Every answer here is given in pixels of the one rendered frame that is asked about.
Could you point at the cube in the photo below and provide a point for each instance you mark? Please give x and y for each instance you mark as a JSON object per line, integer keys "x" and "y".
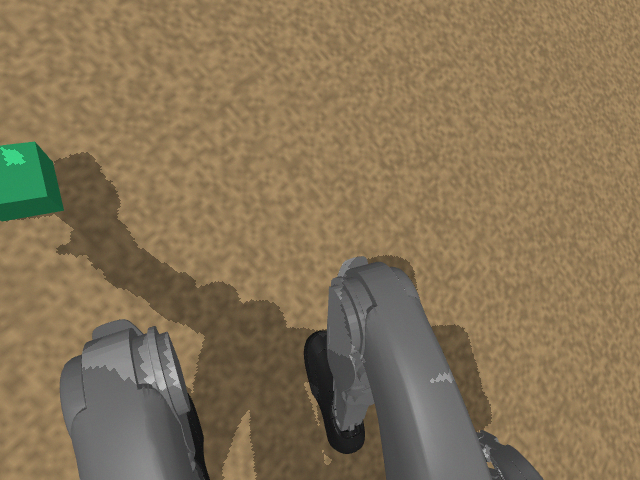
{"x": 28, "y": 182}

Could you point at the right robot hand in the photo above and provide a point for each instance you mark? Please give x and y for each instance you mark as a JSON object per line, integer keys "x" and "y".
{"x": 508, "y": 463}

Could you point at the right robot foot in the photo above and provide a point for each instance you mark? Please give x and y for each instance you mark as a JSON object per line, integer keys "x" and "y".
{"x": 321, "y": 383}

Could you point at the left robot foot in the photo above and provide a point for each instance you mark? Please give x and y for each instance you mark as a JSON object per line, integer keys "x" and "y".
{"x": 198, "y": 440}

